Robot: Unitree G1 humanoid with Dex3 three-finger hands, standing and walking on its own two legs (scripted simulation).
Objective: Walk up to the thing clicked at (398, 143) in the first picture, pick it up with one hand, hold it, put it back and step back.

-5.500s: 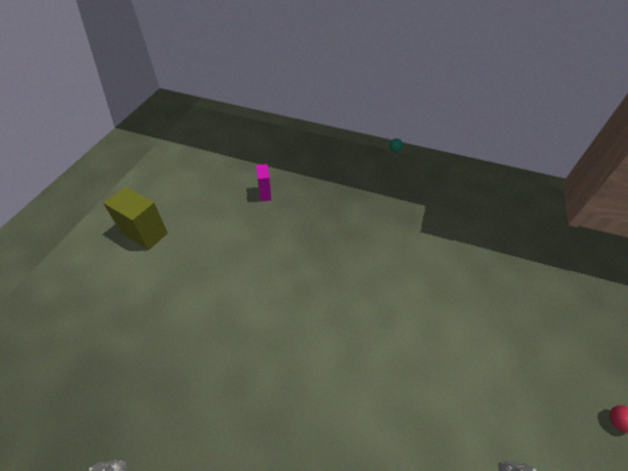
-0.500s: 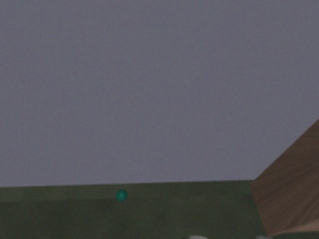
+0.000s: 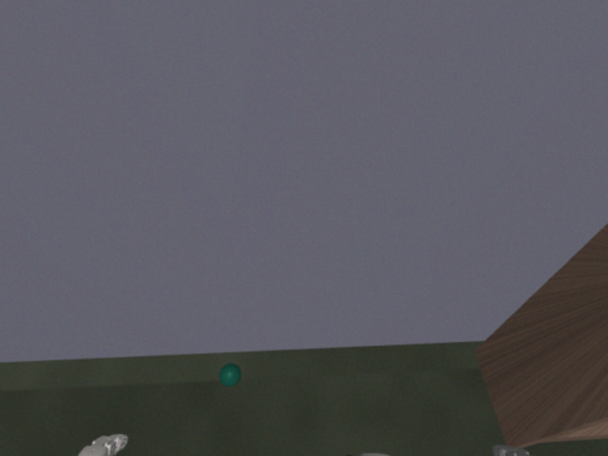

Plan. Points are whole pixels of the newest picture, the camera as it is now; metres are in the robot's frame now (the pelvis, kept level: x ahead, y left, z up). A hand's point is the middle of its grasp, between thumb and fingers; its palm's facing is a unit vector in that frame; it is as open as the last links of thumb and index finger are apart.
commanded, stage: walk up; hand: left
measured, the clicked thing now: (230, 374) +0.41 +0.24 -0.75
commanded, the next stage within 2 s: none
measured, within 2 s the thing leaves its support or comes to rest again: neither
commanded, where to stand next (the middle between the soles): +0.06 +0.01 m, yaw -2 degrees
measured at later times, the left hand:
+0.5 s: hand out of the picture +0.08 +0.25 -0.15, palm faces -0.01 -0.94 -0.34, open 7.4 cm
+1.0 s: hand out of the picture +0.10 +0.26 -0.15, palm faces +0.00 -0.92 -0.39, open 7.4 cm
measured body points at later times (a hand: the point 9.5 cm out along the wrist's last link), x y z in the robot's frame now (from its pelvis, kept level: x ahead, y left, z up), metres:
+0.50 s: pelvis +0.00 +0.00 +0.00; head +0.01 -0.01 +0.45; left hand +0.08 +0.30 -0.13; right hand +0.05 -0.30 -0.14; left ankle -0.05 +0.14 -0.75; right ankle +0.06 -0.12 -0.75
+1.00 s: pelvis +0.06 -0.01 +0.00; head +0.09 -0.03 +0.44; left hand +0.10 +0.30 -0.12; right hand +0.11 -0.33 -0.14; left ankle +0.00 +0.12 -0.68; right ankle +0.06 -0.11 -0.75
